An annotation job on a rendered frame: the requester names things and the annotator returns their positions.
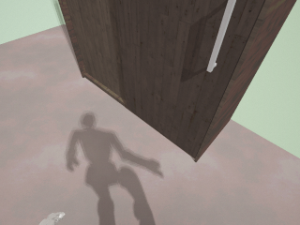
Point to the handle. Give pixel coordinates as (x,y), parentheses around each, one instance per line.
(221,33)

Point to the left robot hand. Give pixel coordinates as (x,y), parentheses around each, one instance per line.
(52,219)

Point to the wardrobe door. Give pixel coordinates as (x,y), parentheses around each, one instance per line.
(96,28)
(166,46)

